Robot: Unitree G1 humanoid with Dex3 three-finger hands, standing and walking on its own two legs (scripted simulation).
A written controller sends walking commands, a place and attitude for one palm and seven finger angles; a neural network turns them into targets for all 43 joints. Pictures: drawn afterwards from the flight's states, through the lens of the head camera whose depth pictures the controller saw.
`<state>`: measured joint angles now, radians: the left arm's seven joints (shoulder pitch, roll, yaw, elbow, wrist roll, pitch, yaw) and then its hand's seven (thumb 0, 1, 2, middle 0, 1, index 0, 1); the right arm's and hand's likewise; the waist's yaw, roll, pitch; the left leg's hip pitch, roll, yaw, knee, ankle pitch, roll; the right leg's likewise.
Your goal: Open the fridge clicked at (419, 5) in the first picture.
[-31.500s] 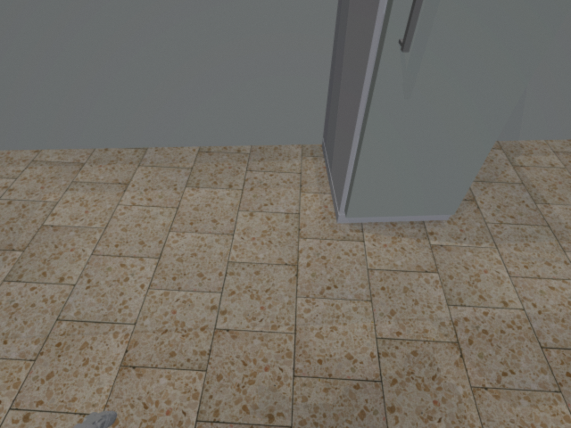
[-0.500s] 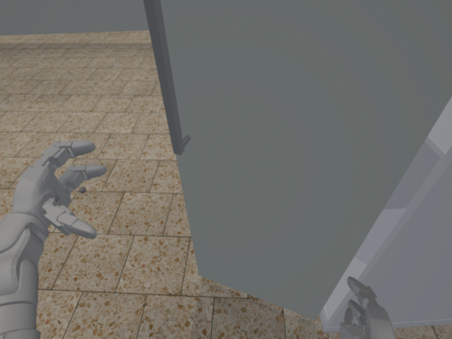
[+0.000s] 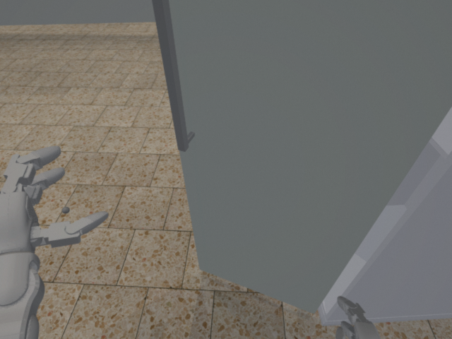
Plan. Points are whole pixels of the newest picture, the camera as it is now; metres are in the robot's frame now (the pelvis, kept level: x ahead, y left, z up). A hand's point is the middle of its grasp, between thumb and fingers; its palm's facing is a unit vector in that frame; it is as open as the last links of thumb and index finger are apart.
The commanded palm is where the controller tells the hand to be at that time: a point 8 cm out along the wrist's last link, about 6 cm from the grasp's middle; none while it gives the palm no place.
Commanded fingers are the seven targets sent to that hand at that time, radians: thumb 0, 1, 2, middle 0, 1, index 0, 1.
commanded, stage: draw the hand back to the body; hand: left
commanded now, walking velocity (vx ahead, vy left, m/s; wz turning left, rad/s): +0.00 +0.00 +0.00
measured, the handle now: (177, 69) +0.50 +0.16 +0.25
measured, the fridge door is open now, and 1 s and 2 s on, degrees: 66 66 66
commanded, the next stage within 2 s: step back with the hand held close in 0.70 s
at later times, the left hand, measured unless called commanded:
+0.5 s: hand (48, 233) +0.19 +0.27 +0.16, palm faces +0.51 -0.79 -0.34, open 7.7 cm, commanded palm +0.15 +0.30 +0.17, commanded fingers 0.00 0.90 0.90 -0.20 -0.30 -0.20 -0.30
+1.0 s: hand (62, 220) +0.22 +0.27 +0.16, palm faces +0.41 -0.81 -0.42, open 7.4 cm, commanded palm +0.15 +0.31 +0.17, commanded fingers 0.00 0.90 0.90 -0.20 -0.30 -0.20 -0.30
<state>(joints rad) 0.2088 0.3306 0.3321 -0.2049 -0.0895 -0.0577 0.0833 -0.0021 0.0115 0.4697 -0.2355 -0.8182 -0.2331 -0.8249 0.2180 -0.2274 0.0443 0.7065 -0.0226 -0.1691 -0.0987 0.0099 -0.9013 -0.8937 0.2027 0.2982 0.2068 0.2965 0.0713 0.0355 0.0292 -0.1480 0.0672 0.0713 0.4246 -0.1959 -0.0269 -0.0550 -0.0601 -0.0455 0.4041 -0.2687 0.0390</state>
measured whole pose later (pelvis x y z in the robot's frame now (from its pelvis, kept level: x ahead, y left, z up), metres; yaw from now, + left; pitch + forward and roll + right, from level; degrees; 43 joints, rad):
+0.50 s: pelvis +0.01 -0.01 +0.00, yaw +0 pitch -6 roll +0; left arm 0.40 0.33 0.36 -0.33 -0.08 -0.09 0.10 0.02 0.82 0.86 -0.21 -0.34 -0.21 -0.35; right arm 0.17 -0.22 0.02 0.67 -0.03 -0.15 -0.11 0.01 -0.90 -0.89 0.20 0.30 0.20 0.30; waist 0.10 0.05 0.04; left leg -0.10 0.07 0.06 0.40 -0.20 -0.03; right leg 0.00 -0.05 -0.05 0.37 -0.27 0.03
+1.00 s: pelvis +0.01 +0.01 +0.00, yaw +0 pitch -1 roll -1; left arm 0.43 0.36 0.37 -0.41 -0.06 -0.12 0.10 0.02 0.89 0.90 -0.21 -0.30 -0.21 -0.31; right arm 0.15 -0.23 0.01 0.61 -0.02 -0.05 -0.09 0.01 -0.90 -0.89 0.20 0.30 0.21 0.30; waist 0.04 0.04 0.03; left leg -0.24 0.08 0.07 0.48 -0.22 -0.02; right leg -0.12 -0.05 -0.04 0.41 -0.27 0.05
